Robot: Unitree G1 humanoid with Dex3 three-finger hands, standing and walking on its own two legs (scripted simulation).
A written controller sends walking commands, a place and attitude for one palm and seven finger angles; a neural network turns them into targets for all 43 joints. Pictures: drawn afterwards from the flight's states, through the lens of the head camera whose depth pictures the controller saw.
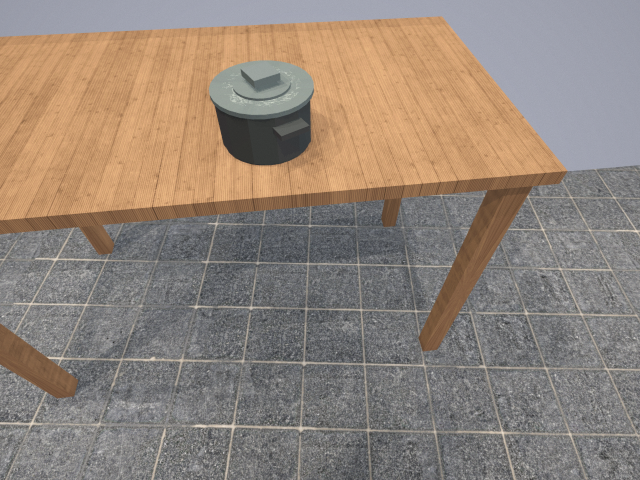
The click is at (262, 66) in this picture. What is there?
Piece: lid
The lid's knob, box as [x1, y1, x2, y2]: [241, 61, 280, 87]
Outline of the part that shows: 279,72 265,61 241,68 242,76 254,87 280,79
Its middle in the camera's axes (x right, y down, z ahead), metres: -0.10 -0.27 +0.63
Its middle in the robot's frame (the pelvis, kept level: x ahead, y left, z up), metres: +0.67 +0.14 +0.16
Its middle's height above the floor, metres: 0.93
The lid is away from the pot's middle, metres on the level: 0.00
